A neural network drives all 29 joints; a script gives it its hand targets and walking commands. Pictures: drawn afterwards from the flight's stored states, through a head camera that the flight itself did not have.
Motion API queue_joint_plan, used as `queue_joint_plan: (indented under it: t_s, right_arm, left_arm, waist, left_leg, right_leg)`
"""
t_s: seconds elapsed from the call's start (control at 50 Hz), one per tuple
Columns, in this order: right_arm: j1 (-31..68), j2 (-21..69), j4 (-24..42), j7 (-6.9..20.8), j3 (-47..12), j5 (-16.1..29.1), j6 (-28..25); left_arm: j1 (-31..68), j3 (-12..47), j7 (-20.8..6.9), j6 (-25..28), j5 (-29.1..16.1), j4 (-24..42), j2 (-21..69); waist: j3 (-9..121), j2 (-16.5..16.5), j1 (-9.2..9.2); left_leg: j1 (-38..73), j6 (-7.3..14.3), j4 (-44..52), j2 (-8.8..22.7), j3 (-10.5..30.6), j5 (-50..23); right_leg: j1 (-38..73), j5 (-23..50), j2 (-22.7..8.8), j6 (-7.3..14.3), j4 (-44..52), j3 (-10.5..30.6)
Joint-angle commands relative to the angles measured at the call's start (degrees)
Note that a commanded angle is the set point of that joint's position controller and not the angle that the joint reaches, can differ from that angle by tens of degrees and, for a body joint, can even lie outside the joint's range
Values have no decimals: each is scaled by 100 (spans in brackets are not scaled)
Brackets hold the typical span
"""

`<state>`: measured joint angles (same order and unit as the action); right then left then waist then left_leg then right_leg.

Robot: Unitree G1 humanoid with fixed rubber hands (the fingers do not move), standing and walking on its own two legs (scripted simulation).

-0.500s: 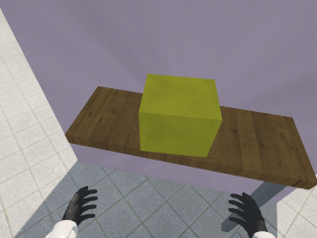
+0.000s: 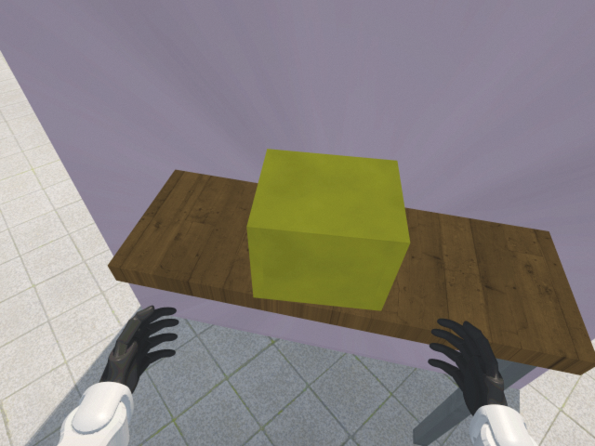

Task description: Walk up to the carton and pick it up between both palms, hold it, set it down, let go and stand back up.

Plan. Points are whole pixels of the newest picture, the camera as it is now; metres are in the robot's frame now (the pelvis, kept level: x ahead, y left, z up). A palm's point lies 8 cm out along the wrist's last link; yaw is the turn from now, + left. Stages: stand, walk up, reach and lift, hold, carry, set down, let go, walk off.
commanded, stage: reach and lift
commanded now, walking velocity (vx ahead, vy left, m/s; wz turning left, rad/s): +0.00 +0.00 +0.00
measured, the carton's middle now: (324, 230) +0.44 -0.02 +0.05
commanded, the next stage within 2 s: none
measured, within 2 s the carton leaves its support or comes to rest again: neither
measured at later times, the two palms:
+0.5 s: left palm (139, 306) +0.27 +0.22 +0.06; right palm (472, 326) +0.27 -0.20 +0.07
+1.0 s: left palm (153, 231) +0.35 +0.22 +0.12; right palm (476, 258) +0.34 -0.21 +0.11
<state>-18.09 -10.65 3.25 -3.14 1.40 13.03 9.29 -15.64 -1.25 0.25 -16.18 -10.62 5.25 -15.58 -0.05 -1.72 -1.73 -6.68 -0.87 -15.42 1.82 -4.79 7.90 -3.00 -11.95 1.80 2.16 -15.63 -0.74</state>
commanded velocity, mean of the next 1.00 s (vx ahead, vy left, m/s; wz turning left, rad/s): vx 0.00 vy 0.00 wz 0.00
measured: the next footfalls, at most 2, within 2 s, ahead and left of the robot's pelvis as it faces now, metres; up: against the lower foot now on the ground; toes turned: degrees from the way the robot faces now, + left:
none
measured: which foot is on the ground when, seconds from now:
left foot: down 0.00-1.00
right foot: down 0.00-1.00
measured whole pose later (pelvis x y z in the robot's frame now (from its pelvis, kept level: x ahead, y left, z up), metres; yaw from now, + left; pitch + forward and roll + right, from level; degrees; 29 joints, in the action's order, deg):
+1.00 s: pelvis -0.02 +0.00 +0.00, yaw +0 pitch +2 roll +0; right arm 26.6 -18.8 -20.1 -7.3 -1.5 22.5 16.9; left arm 27.0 -8.6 0.9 -30.5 -10.9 -13.2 -17.2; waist 0.0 -1.7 1.6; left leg -13.2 -0.3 -18.7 2.1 -5.0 7.6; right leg -9.9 -11.7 1.9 1.7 -19.5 -0.5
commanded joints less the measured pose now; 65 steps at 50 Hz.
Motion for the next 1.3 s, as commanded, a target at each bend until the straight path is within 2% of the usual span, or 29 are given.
queue_joint_plan:
  t_s: [0.0,0.1,0.12,0.18,0.2,0.24,0.28,0.3,0.36,0.42,0.5,0.54,0.58,0.62,0.64,0.66,0.7,0.74,0.78,0.82,0.86,0.94,0.96,0.98,1.02,1.04,1.18,1.24,1.28]
  right_arm:
    - [762,-500,1368,-98,301,-21,-392]
    - [1014,-355,1268,-189,139,4,-497]
    - [1106,-393,1442,-214,155,26,-540]
    - [1399,-361,1248,-236,156,83,-603]
    - [1477,-434,1257,-237,125,84,-614]
    - [1652,-531,1183,-281,136,72,-589]
    - [1961,-587,1026,-335,82,158,-500]
    - [1953,-638,826,-367,124,133,-426]
    - [2528,-707,799,-408,112,299,-238]
    - [2981,-871,566,-440,155,357,-71]
    - [3451,-1042,530,-511,123,538,-10]
    - [3849,-1106,545,-498,154,566,-13]
    - [4199,-1159,347,-490,148,626,37]
    - [4466,-1237,290,-453,172,642,92]
    - [4671,-1212,169,-445,136,696,144]
    - [4797,-1285,-151,-432,213,659,215]
    - [5150,-1331,-353,-379,262,693,322]
    - [5486,-1388,-631,-376,249,712,425]
    - [5769,-1515,-1001,-393,277,771,503]
    - [6124,-1589,-996,-401,164,820,522]
    - [6481,-1589,-985,-413,186,870,492]
    - [6781,-1806,-1245,-426,163,982,466]
    - [6920,-1818,-1304,-423,133,1006,477]
    - [6949,-1809,-1433,-429,147,1025,492]
    - [7315,-1858,-1447,-405,88,1038,470]
    - [7485,-1852,-1494,-384,104,1049,484]
    - [8312,-1926,-2777,-252,207,1021,537]
    - [8648,-2011,-3356,-156,154,1107,478]
    - [8924,-2114,-3534,-123,120,1110,430]
  left_arm:
    - [934,-405,-44,481,-58,979,-609]
    - [1231,-379,-109,679,-169,847,-689]
    - [1324,-455,-98,752,-176,869,-740]
    - [1678,-395,-68,879,-220,773,-700]
    - [1683,-403,-70,862,-249,722,-685]
    - [1927,-457,-99,819,-211,702,-737]
    - [2193,-549,-115,673,-216,597,-753]
    - [2180,-553,-121,560,-182,448,-668]
    - [2809,-601,-101,281,-229,463,-753]
    - [3146,-575,-90,-37,-220,474,-667]
    - [3522,-758,-95,-311,-170,708,-649]
    - [3825,-849,-101,-364,-132,684,-757]
    - [4161,-903,-70,-429,-81,639,-787]
    - [4408,-893,-14,-507,-64,546,-780]
    - [4640,-887,4,-594,-72,406,-740]
    - [4770,-842,24,-669,-52,170,-711]
    - [5153,-828,45,-800,-99,-52,-745]
    - [5406,-827,47,-901,-107,-258,-768]
    - [5666,-894,46,-1012,-52,-542,-790]
    - [5903,-940,57,-1072,-18,-590,-916]
    - [6199,-975,75,-1093,-16,-675,-940]
    - [6530,-1045,73,-1169,-25,-720,-1105]
    - [6642,-1079,66,-1193,30,-805,-1110]
    - [6771,-1128,57,-1192,41,-831,-1179]
    - [7048,-1127,78,-1162,1,-936,-1251]
    - [7195,-1046,81,-1134,-65,-1160,-1240]
    - [8229,-648,155,-891,-127,-2292,-1298]
    - [8632,-442,246,-775,-184,-2712,-1315]
    - [8848,-404,267,-700,-251,-2955,-1406]
  waist:
    - [784,90,34]
    - [787,50,36]
    - [856,79,7]
    - [1082,162,36]
    - [1109,196,-27]
    - [1100,80,32]
    - [1078,116,59]
    - [944,13,82]
    - [1085,75,85]
    - [1148,93,176]
    - [1539,179,170]
    - [1890,151,196]
    - [1922,286,191]
    - [1975,232,163]
    - [2034,333,198]
    - [1928,350,193]
    - [1937,346,213]
    - [2047,171,229]
    - [1957,192,266]
    - [2187,53,257]
    - [2578,65,234]
    - [2934,82,335]
    - [2948,139,299]
    - [2986,133,325]
    - [3199,95,282]
    - [3150,60,328]
    - [3166,421,329]
    - [3270,561,302]
    - [3452,454,309]
  left_leg:
    - [1488,-36,-233,-119,352,-1509]
    - [1335,31,-262,-112,374,-1413]
    - [1316,26,-284,-115,395,-1372]
    - [1318,45,-270,-90,408,-1358]
    - [1354,57,-302,-81,420,-1570]
    - [1336,46,-316,-103,430,-1567]
    - [1275,54,-310,-110,443,-1522]
    - [1240,92,-287,-123,436,-1453]
    - [1314,103,-281,-93,456,-1232]
    - [1417,71,-309,-61,453,-1379]
    - [1461,22,-413,-91,435,-1811]
    - [1513,84,-422,-102,444,-1663]
    - [1396,89,-383,-99,402,-1534]
    - [1426,80,-396,-84,400,-1528]
    - [1471,82,-438,-66,419,-1517]
    - [1395,68,-407,-92,418,-1360]
    - [1434,112,-384,-34,406,-1091]
    - [1360,175,-391,-43,388,-1079]
    - [1293,182,-387,-47,397,-1001]
    - [1294,206,-424,-53,391,-1115]
    - [1306,182,-524,-64,406,-1303]
    - [1433,113,-658,-82,437,-1792]
    - [1424,134,-656,-101,436,-1785]
    - [1373,137,-678,-105,415,-1781]
    - [1386,138,-673,-91,417,-1706]
    - [1324,168,-635,-102,420,-1502]
    - [1139,156,-663,-61,424,-1085]
    - [1296,97,-789,4,500,-1339]
    - [1333,112,-875,12,528,-1506]
  right_leg:
    - [-1159,1776,-244,-259,362,291]
    - [-1122,1862,-288,-279,245,330]
    - [-1059,1838,-305,-275,226,374]
    - [-914,1887,-307,-285,143,372]
    - [-929,2069,-289,-259,103,405]
    - [-807,2079,-272,-296,91,377]
    - [-725,2220,-289,-289,28,397]
    - [-820,2147,-295,-327,75,400]
    - [-959,1885,-309,-299,103,420]
    - [-1077,1863,-247,-276,83,338]
    - [-742,2633,-187,-309,-74,312]
    - [-767,2493,-197,-319,-86,338]
    - [-771,2286,-155,-303,-90,297]
    - [-930,2194,-129,-312,-89,235]
    - [-1003,2090,-126,-281,-83,261]
    - [-1091,1850,-123,-269,-37,206]
    - [-1246,1426,-109,-251,3,202]
    - [-1226,1516,-93,-293,-27,210]
    - [-1155,1619,-130,-338,-56,257]
    - [-1046,1826,-88,-348,-108,200]
    - [-1003,2091,-68,-392,-186,194]
    - [-866,2641,-9,-427,-293,120]
    - [-807,2702,-17,-434,-295,133]
    - [-737,2806,-47,-467,-308,153]
    - [-863,2600,-3,-446,-305,96]
    - [-897,2406,-32,-459,-261,113]
    - [-1422,1830,-58,-440,-210,61]
    - [-1777,1787,-26,-369,-213,13]
    - [-1730,1996,8,-376,-247,-5]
